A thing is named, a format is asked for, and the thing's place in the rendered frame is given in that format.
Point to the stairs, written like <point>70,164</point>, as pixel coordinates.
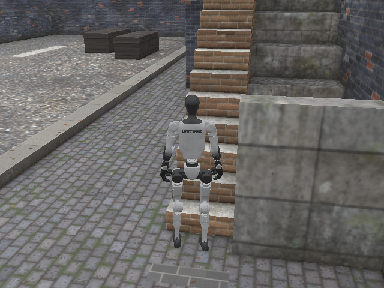
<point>221,74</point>

